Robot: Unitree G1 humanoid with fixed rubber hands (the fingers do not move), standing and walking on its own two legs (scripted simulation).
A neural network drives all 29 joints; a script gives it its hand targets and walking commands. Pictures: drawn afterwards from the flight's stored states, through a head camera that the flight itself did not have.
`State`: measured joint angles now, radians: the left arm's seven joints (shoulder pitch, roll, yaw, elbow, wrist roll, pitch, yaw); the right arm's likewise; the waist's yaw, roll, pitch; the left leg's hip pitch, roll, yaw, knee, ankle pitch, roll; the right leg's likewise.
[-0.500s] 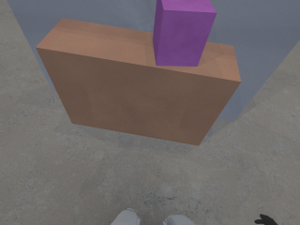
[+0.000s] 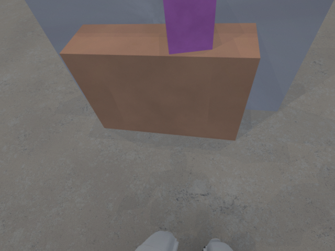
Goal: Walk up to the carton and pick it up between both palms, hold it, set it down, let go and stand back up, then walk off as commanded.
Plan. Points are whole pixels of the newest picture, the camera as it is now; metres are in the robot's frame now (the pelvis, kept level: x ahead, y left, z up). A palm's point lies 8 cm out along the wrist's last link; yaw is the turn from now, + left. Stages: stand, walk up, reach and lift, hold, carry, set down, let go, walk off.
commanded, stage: walk off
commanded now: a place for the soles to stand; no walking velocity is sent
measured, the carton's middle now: (187, 13) +1.04 +0.04 +0.03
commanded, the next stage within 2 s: stand in 1.14 s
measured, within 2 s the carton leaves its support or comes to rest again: neither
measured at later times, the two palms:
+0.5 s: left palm out of the picture -0.08 +0.38 -0.13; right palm out of the picture -0.01 -0.26 -0.08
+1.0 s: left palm out of the picture -0.05 +0.35 -0.09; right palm out of the picture +0.04 -0.27 -0.11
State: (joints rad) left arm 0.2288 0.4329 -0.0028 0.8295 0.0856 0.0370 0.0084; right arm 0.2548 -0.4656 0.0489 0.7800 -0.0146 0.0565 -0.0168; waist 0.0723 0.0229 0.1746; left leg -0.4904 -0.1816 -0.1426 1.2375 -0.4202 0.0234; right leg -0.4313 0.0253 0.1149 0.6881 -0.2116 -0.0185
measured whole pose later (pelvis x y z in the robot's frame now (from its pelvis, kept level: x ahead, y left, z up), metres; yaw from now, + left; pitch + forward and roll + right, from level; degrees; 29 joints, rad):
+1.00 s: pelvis -0.07 +0.02 +0.00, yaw +2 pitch -2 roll +1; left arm 0.32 0.44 0.00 0.83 0.09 -0.04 0.01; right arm 0.25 -0.42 0.05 0.80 -0.01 -0.02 0.00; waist 0.07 0.00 0.11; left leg -0.28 -0.04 -0.11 0.68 -0.36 -0.01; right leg -0.23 0.04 0.07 0.86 -0.47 -0.04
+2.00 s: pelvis -0.08 +0.04 +0.01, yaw +1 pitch -3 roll -1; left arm 0.29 0.42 0.00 0.85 0.09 -0.05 0.01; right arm 0.13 -0.42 0.05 0.93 -0.01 -0.02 0.00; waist 0.07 0.01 0.09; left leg -0.26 -0.02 -0.11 0.64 -0.32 -0.01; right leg -0.22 0.03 0.06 0.58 -0.31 -0.02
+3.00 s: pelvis -0.09 +0.04 +0.01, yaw +1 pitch -2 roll -1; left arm 0.27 0.42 0.00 0.88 0.09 -0.04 0.01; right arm 0.11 -0.42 0.05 1.00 -0.01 -0.02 0.00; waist 0.07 0.01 0.06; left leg -0.26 -0.01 -0.11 0.56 -0.26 -0.01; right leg -0.22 0.03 0.06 0.50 -0.24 0.01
